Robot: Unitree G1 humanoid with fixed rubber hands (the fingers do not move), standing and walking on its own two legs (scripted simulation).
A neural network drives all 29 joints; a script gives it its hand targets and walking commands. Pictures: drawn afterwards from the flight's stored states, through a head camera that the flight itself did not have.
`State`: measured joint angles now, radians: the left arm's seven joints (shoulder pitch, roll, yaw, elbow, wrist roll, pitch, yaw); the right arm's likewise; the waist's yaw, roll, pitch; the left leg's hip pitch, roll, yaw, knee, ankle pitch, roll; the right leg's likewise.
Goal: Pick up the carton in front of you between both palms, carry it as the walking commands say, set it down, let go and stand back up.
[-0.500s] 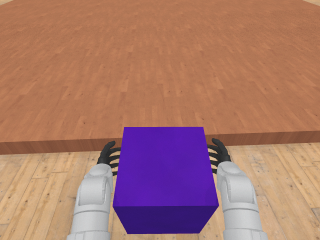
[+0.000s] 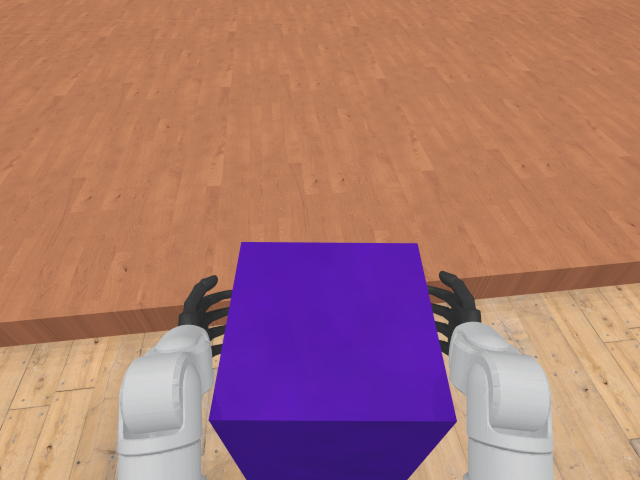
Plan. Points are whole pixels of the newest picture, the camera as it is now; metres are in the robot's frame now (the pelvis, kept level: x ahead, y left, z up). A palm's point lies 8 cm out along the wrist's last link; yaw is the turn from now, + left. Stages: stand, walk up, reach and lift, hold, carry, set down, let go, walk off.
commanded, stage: carry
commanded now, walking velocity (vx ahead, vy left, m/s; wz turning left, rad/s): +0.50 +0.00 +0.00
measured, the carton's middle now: (327, 368) +0.26 +0.00 +0.01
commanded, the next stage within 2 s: none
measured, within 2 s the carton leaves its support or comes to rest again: neither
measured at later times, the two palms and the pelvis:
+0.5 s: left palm (237, 129) +0.61 +0.13 +0.15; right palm (419, 121) +0.62 -0.17 +0.15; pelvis +0.31 -0.03 -0.01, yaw +2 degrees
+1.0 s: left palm (256, 38) +1.02 +0.14 +0.14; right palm (383, 35) +1.02 -0.16 +0.15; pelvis +0.63 -0.01 -0.02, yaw +1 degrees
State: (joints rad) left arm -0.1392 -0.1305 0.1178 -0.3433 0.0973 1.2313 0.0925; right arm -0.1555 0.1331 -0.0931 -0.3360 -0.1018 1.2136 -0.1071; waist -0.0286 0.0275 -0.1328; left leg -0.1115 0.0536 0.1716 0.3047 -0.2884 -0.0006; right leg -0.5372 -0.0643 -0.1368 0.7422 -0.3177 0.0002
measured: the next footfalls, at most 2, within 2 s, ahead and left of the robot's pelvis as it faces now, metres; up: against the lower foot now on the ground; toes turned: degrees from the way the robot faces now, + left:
right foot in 0.10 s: +0.23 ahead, -0.12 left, +0.00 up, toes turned -10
left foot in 0.58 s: +0.55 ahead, +0.06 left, +0.00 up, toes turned +9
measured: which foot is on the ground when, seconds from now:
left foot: down 0.00-0.14, up 0.16-0.56, down 0.58-1.00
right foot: up 0.00-0.08, down 0.10-0.62, up 0.64-0.98, down 1.00-1.00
